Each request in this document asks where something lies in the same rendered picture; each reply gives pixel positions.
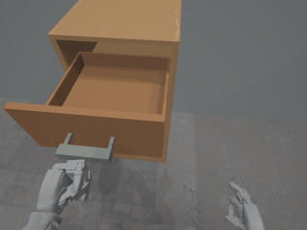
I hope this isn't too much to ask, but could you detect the left robot hand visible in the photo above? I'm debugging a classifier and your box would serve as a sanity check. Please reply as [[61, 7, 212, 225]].
[[36, 159, 92, 215]]

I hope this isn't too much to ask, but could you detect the right robot hand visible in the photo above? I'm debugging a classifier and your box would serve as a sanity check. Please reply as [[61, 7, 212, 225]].
[[225, 181, 266, 230]]

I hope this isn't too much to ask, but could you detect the left robot forearm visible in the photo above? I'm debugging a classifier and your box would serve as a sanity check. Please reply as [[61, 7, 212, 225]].
[[22, 210, 62, 230]]

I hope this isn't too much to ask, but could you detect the handle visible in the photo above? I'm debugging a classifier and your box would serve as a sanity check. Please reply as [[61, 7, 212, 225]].
[[55, 133, 115, 165]]

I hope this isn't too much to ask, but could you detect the drawer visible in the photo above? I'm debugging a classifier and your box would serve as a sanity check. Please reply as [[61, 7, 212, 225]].
[[4, 52, 171, 158]]

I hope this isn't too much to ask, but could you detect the cabinet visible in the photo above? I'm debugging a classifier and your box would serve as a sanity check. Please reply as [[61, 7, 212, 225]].
[[48, 0, 181, 163]]

